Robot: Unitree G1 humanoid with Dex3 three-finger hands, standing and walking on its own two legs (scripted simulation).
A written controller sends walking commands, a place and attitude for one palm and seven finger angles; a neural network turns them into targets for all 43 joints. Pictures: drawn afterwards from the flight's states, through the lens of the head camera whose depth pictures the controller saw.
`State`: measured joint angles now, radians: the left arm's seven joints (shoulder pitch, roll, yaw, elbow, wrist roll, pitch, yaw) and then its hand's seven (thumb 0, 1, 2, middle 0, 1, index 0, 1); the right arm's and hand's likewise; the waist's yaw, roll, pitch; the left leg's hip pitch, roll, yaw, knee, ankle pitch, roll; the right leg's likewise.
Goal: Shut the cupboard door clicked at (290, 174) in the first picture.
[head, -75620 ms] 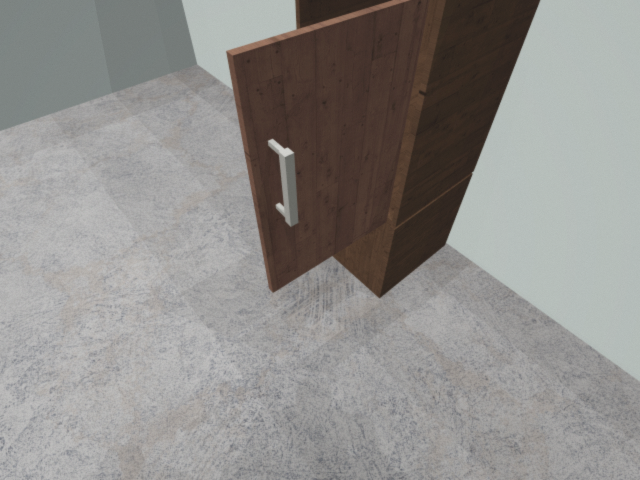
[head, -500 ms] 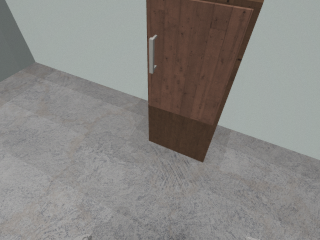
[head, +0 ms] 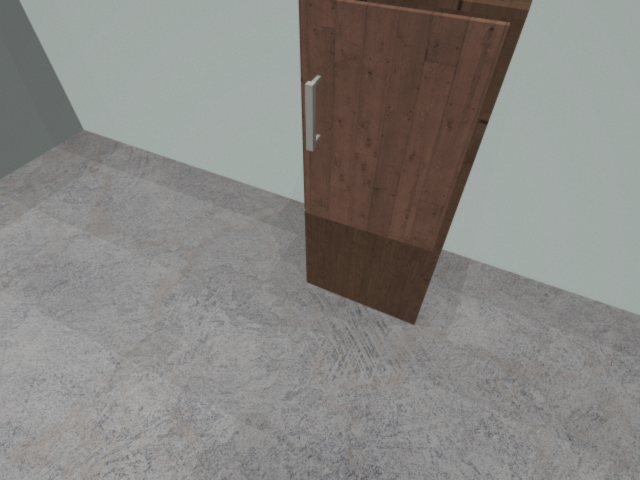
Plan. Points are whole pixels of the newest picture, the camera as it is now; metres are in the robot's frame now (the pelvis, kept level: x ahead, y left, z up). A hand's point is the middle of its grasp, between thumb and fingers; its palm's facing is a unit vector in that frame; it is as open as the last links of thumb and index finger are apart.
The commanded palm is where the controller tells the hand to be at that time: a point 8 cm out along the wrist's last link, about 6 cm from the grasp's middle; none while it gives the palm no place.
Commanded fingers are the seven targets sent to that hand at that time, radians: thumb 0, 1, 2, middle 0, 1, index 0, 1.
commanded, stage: let the arm hang, fingers relaxed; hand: left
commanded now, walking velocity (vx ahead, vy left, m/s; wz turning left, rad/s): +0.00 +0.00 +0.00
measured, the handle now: (314, 114) +0.88 +0.06 +0.01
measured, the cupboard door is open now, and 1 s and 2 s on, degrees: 2 2 2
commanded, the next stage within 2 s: look to check the result in 0.34 s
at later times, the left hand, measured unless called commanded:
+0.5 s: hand out of the picture -0.03 +0.16 -0.18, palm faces +0.04 -0.98 -0.17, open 7.4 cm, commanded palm none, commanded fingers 0.00 0.90 0.90 -0.20 -0.30 -0.20 -0.30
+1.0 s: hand out of the picture +0.00 +0.16 -0.18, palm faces +0.02 -0.98 -0.20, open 7.4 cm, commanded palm none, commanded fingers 0.00 0.90 0.90 -0.20 -0.30 -0.20 -0.30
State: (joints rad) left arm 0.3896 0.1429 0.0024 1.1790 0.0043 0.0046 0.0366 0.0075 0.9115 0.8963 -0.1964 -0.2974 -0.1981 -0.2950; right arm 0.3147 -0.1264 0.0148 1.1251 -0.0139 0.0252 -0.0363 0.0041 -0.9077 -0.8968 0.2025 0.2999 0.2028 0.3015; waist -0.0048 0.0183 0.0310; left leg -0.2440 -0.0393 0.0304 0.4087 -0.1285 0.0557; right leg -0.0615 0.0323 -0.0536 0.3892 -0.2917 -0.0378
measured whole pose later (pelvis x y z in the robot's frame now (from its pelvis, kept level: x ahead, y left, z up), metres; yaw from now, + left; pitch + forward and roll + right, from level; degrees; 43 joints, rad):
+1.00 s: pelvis +0.02 -0.01 +0.00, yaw -1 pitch -2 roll +0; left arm 0.31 0.15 0.00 1.16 0.01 -0.01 0.04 0.01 0.91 0.90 -0.20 -0.30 -0.20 -0.30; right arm 0.26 -0.17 0.01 1.13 -0.01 0.01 -0.04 0.00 -0.91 -0.90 0.20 0.30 0.20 0.30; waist -0.01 0.00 0.04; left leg -0.21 -0.03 0.04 0.40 -0.15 0.04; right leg -0.02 0.04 -0.04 0.35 -0.30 -0.05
